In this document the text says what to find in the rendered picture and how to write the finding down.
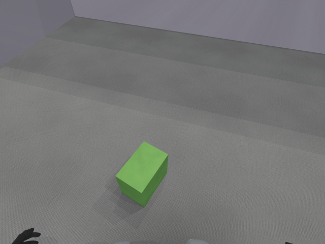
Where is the left robot hand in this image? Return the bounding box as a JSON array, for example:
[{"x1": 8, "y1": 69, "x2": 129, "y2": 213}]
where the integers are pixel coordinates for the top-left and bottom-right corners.
[{"x1": 12, "y1": 228, "x2": 41, "y2": 244}]

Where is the carton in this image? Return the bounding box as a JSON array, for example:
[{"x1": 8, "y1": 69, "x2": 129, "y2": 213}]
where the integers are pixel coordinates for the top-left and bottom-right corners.
[{"x1": 115, "y1": 141, "x2": 168, "y2": 207}]

